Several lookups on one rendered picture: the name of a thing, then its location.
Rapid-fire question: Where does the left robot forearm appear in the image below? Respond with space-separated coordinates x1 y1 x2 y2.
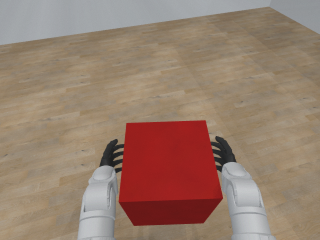
77 165 118 240

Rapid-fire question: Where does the robot left hand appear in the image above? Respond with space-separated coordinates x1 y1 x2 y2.
99 139 124 173

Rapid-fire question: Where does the robot right hand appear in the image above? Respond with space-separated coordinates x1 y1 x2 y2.
210 136 237 172

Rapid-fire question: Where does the right robot forearm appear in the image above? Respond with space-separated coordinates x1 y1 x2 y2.
221 162 277 240

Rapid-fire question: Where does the carton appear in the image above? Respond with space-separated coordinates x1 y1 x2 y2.
118 120 223 226

